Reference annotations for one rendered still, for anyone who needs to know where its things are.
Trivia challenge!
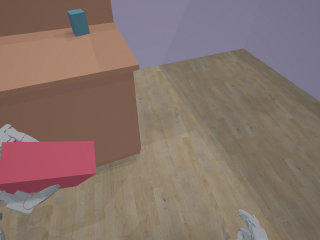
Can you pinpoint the robot left hand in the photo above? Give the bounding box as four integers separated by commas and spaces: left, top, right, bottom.
0, 124, 61, 215

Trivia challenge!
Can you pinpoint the sponge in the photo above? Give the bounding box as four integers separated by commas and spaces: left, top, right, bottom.
0, 141, 97, 195

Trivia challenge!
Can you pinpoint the table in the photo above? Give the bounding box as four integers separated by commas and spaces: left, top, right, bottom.
0, 0, 142, 167

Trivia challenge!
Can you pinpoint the robot right hand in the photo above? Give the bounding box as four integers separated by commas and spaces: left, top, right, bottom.
236, 209, 270, 240

